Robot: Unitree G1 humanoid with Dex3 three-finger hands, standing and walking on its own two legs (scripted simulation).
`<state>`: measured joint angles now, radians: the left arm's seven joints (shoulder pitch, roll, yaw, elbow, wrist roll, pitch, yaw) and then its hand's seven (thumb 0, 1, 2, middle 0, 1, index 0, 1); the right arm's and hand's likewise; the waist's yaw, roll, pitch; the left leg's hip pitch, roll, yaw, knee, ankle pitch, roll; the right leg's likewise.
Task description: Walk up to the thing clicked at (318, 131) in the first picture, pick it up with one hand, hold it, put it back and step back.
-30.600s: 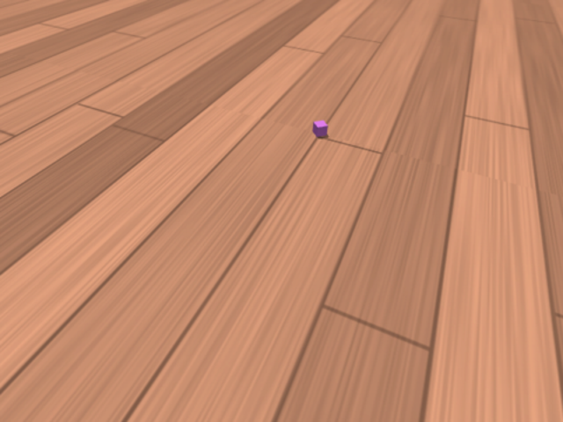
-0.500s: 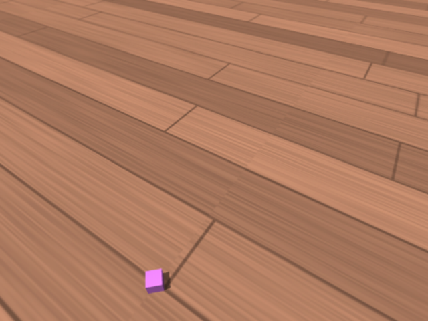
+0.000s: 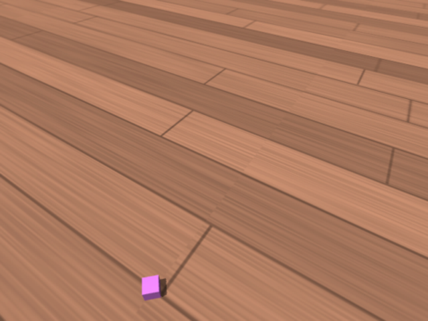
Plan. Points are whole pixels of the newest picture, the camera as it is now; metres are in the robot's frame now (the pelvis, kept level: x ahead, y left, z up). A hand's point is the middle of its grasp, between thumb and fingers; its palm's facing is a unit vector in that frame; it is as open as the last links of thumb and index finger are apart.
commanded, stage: stand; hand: left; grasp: from above
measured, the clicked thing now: (151, 287) +0.48 +0.26 -0.75
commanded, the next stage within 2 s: rise first in 1.08 s
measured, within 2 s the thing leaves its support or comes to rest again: neither
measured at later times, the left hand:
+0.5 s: hand out of the picture +0.07 +0.26 -0.16, palm faces -0.02 -0.94 -0.34, open 7.4 cm
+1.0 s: hand out of the picture +0.09 +0.26 -0.16, palm faces -0.02 -0.94 -0.34, open 7.4 cm
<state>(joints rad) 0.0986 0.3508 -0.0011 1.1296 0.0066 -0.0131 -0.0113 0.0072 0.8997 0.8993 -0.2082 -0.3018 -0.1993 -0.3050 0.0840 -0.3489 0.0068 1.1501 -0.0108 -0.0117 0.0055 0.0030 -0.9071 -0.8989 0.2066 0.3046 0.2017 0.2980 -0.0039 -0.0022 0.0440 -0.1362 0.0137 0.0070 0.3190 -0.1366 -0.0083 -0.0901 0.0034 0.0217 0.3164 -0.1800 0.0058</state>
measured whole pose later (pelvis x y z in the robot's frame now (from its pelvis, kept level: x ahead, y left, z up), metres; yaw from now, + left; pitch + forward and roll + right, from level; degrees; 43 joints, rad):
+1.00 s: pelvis +0.02 +0.01 +0.00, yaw +1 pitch -2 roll +0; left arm 0.12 0.35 -0.01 1.12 0.01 -0.01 -0.01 0.01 0.90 0.90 -0.21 -0.30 -0.20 -0.31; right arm 0.09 -0.35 0.01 1.14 -0.01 -0.01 0.00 0.00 -0.91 -0.90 0.21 0.30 0.20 0.30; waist 0.00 0.00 0.05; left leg -0.13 0.00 0.00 0.32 -0.16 0.00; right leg -0.07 -0.01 0.02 0.30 -0.20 0.02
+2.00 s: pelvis +0.01 +0.01 -0.08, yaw +0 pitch +16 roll -2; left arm 0.23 0.34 0.13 0.50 0.21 0.24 -0.01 0.00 -0.53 0.95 -0.12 -1.05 -0.11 -1.05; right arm 0.20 -0.24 -0.02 0.57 0.00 -0.14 -0.04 0.01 -0.93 -0.90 0.21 0.30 0.20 0.30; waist -0.03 0.01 -0.11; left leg -0.88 0.02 -0.03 1.09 -0.49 0.00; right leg -0.80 0.01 -0.01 1.04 -0.53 0.01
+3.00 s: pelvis -0.08 +0.00 -0.37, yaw -5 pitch +34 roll -6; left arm -0.64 0.67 0.16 1.09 1.00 -0.20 0.21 0.00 -0.24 0.77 -0.35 -0.81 -0.34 -0.81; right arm 0.12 -0.27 -0.02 0.76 -0.05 -0.11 0.06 0.01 -0.90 -0.90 0.21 0.30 0.20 0.30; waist -0.06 0.00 -0.10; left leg -2.09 0.03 -0.10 2.12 -0.62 -0.01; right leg -1.99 0.05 -0.06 2.09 -0.69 0.01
